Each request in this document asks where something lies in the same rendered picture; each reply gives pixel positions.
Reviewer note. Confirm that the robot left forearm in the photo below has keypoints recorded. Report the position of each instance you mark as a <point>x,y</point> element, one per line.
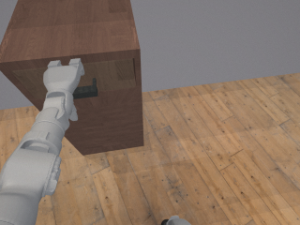
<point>49,129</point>

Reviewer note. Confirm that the left robot upper arm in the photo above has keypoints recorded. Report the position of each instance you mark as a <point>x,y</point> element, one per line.
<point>30,176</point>

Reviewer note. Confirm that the robot right shin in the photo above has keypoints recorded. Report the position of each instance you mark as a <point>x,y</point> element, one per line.
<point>173,217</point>

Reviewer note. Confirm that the handle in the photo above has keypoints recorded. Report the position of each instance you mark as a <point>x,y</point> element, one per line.
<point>88,91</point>

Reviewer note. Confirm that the robot left hand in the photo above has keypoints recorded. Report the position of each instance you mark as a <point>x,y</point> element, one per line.
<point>64,77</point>

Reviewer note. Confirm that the drawer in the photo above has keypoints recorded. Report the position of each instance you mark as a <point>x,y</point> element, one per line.
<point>110,75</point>

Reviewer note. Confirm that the cabinet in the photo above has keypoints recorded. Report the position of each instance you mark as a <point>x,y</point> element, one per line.
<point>41,31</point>

